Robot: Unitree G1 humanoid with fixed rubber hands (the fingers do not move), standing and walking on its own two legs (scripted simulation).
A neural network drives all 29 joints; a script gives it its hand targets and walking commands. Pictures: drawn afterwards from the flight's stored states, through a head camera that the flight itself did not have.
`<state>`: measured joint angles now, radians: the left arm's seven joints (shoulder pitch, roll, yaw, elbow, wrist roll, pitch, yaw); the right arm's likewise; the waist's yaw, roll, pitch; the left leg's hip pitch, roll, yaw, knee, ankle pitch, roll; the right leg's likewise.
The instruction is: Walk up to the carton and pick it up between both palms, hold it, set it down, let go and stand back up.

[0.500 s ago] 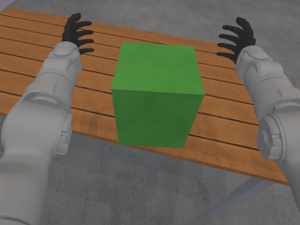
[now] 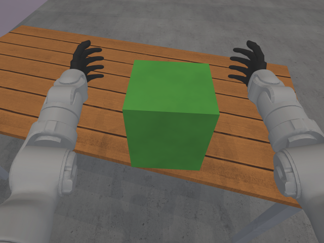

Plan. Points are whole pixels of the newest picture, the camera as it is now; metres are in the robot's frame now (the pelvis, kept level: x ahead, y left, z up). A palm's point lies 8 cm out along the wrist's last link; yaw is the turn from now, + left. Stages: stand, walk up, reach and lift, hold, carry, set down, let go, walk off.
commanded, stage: set down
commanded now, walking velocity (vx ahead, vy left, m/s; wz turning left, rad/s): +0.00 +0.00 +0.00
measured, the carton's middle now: (168, 117) +0.47 +0.01 +0.04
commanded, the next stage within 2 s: none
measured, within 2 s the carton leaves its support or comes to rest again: neither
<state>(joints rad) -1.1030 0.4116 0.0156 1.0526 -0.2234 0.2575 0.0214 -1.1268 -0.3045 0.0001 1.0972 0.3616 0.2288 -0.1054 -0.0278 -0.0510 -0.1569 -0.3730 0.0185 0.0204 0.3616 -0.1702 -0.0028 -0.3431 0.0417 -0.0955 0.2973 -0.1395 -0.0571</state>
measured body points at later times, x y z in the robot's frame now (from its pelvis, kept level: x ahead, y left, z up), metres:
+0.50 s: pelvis -0.02 +0.00 +0.00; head -0.02 +0.02 +0.45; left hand +0.40 +0.22 +0.14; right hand +0.40 -0.19 +0.15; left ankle -0.01 +0.12 -0.75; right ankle +0.00 -0.08 -0.75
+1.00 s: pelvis -0.02 +0.01 +0.00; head -0.03 +0.03 +0.45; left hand +0.35 +0.23 +0.08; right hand +0.34 -0.20 +0.09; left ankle -0.01 +0.12 -0.75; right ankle -0.01 -0.08 -0.75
